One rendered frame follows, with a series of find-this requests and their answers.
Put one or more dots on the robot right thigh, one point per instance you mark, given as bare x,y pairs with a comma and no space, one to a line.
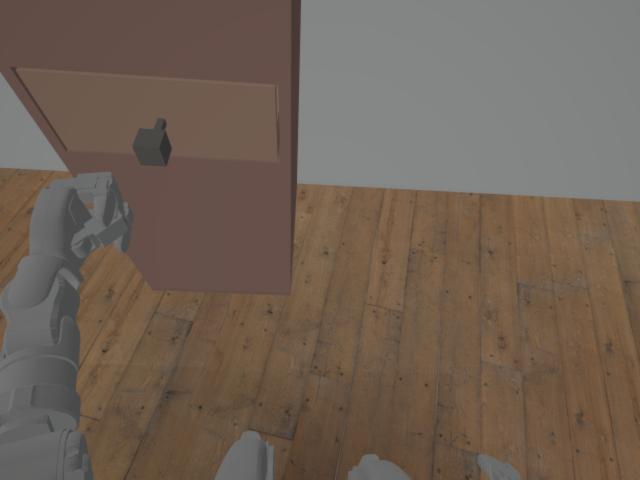
377,470

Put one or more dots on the cabinet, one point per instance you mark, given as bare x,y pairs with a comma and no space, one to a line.
200,224

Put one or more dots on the left robot upper arm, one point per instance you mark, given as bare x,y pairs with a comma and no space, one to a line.
59,455

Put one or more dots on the robot left hand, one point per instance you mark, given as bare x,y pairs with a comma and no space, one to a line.
62,225

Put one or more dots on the handle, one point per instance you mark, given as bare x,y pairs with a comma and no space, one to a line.
152,146

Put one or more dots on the robot right hand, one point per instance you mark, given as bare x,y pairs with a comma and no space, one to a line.
497,470

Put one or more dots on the left robot forearm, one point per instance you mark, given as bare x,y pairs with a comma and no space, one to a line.
39,360

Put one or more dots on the drawer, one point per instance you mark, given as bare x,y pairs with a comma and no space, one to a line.
205,118

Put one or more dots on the right robot shin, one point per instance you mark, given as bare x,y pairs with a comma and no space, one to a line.
369,457

